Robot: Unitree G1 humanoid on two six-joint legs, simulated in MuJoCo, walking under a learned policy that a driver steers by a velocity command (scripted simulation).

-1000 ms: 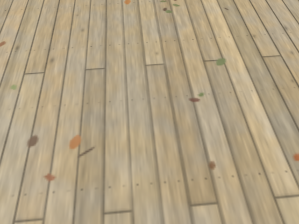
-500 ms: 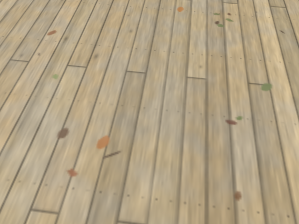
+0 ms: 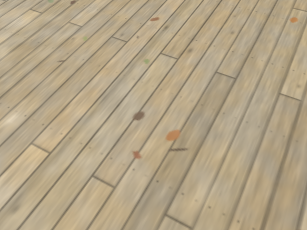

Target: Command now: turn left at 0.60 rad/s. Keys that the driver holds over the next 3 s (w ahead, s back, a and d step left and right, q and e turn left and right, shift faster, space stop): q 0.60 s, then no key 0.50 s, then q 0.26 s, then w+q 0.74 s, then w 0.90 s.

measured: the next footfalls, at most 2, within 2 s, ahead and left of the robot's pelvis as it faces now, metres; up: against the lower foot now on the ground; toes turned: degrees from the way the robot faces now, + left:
left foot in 0.08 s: +0.02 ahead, +0.11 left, +0.00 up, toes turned +4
right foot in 0.60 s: +0.09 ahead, -0.07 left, +0.00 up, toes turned +27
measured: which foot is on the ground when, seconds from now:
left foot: up 0.00-0.06, down 0.08-0.60, up 0.62-0.96, down 0.98-1.00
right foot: down 0.00-0.06, up 0.08-0.58, down 0.60-1.00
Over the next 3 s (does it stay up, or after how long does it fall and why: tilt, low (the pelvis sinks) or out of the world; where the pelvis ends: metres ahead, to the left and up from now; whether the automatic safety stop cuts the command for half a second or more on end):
stays up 0.33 0.65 0.01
